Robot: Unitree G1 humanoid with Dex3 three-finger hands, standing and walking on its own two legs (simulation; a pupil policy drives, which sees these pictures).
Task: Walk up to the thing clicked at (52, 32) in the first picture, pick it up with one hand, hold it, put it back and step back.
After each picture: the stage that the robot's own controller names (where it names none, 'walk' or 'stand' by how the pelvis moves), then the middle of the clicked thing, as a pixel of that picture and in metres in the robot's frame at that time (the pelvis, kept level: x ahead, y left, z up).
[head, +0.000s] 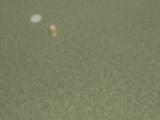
stand; (53, 30) +1.50 +0.39 -0.72
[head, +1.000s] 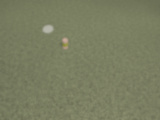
walk; (65, 43) +1.41 +0.18 -0.71
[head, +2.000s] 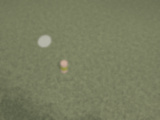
walk; (64, 66) +0.88 +0.14 -0.71
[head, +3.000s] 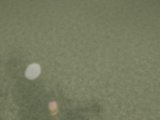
walk; (53, 108) +0.49 +0.21 -0.71
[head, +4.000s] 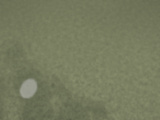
stand; out of the picture +0.31 +0.20 -0.70
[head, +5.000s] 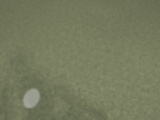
stand; out of the picture +0.28 +0.21 -0.72
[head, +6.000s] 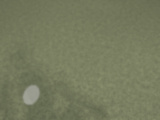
stand; out of the picture +0.28 +0.21 -0.72
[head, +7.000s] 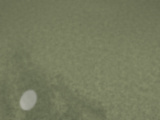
stand; out of the picture +0.25 +0.22 -0.73
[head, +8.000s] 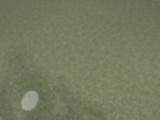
stand; out of the picture +0.26 +0.21 -0.73
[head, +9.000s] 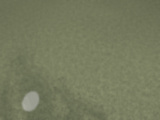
stand; out of the picture +0.26 +0.21 -0.73
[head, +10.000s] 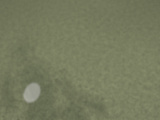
go down; out of the picture +0.28 +0.20 -0.72
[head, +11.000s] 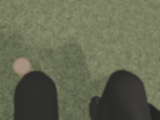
go down; (23, 68) +0.37 +0.22 -0.30
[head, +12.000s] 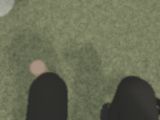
approach; (39, 69) +0.37 +0.21 -0.30
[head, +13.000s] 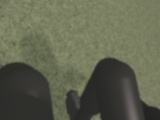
close in; out of the picture +0.36 +0.24 -0.22
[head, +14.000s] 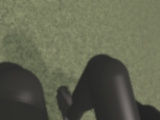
close; out of the picture +0.36 +0.25 -0.22
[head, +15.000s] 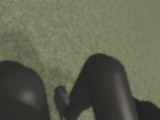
lift; out of the picture +0.35 +0.25 -0.22
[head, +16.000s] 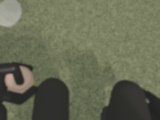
lift; (22, 83) +0.29 +0.22 -0.06
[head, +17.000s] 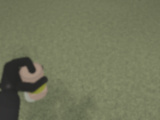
lift; (34, 81) +0.33 +0.18 +0.04
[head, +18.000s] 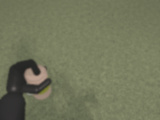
hold; (39, 82) +0.33 +0.17 +0.00
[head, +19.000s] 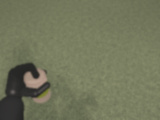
hold; (38, 86) +0.32 +0.17 +0.00
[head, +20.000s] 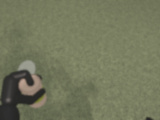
crouch; (33, 91) +0.31 +0.18 -0.06
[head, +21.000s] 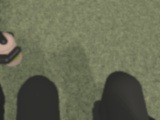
lower; (7, 50) +0.42 +0.24 -0.11
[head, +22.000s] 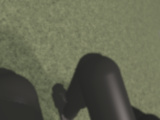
lower; out of the picture +0.40 +0.27 -0.23
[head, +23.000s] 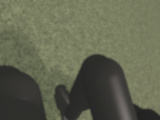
lower; out of the picture +0.39 +0.27 -0.22
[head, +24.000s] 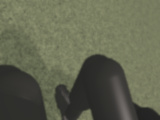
lower; out of the picture +0.38 +0.27 -0.23
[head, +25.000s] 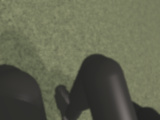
lower; out of the picture +0.38 +0.26 -0.22
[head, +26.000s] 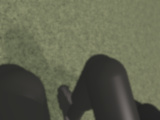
open; out of the picture +0.36 +0.25 -0.23
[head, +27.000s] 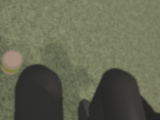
stand; (11, 63) +0.37 +0.22 -0.25
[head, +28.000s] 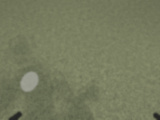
stand; out of the picture +0.32 +0.18 -0.63
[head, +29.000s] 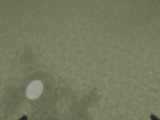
stand; out of the picture +0.32 +0.19 -0.66
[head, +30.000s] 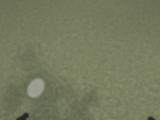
stand; out of the picture +0.32 +0.18 -0.67
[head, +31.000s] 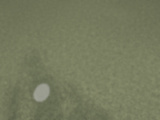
walk; out of the picture +0.34 +0.19 -0.72
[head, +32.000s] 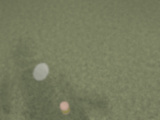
walk; (65, 108) +0.43 +0.18 -0.71
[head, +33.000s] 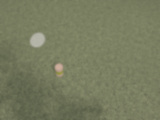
walk; (59, 70) +0.71 +0.17 -0.70
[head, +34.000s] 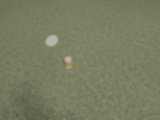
stand; (68, 62) +0.96 +0.22 -0.71
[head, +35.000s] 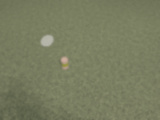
stand; (64, 63) +0.95 +0.20 -0.72
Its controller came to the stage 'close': yes
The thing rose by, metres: 0.71
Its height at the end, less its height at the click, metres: +0.00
